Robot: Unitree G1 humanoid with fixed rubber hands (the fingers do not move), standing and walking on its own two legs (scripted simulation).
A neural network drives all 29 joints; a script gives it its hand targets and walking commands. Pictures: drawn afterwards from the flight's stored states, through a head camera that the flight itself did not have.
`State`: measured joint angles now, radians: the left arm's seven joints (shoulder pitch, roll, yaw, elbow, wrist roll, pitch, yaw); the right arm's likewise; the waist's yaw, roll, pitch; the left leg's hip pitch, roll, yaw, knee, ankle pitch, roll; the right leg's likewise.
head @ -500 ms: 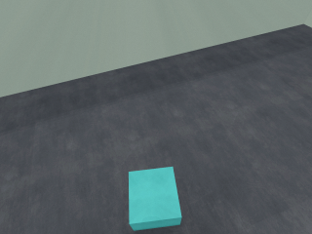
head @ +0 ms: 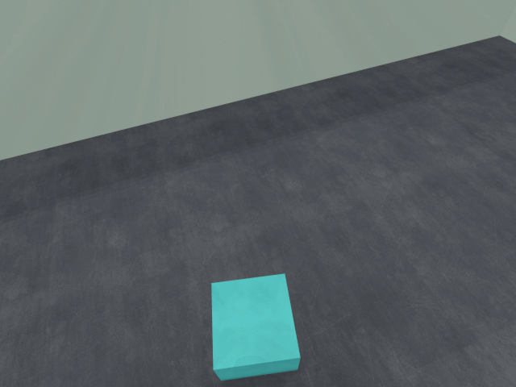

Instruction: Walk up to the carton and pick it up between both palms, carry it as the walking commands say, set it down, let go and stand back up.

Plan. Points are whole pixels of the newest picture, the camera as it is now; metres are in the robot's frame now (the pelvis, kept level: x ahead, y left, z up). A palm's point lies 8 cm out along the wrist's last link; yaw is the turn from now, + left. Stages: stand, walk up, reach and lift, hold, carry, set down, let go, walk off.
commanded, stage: walk up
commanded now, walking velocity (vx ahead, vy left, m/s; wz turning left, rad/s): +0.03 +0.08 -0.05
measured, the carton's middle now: (253, 325) +0.43 +0.06 -0.68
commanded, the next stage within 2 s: none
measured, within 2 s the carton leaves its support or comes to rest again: neither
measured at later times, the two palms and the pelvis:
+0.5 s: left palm out of the picture +0.07 +0.25 -0.13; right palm out of the picture +0.00 -0.24 -0.12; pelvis +0.00 +0.01 +0.01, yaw -3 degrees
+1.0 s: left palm out of the picture +0.03 +0.36 -0.14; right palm out of the picture +0.07 -0.16 -0.11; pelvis +0.02 +0.09 +0.01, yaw -2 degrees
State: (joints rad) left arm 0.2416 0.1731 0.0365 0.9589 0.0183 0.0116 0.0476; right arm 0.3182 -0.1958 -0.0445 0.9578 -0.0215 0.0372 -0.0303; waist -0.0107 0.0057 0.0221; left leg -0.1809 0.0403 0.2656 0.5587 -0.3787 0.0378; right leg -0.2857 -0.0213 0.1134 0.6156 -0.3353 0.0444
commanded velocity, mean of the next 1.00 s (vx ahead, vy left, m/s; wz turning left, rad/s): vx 0.04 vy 0.11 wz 0.00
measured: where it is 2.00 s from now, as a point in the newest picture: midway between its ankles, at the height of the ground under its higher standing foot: outside the picture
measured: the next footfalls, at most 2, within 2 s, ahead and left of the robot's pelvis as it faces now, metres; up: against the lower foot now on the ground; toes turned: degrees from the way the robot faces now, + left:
left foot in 0.90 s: +0.10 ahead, +0.22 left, +0.00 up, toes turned +3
right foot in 1.32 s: +0.04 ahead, -0.04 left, +0.00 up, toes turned -5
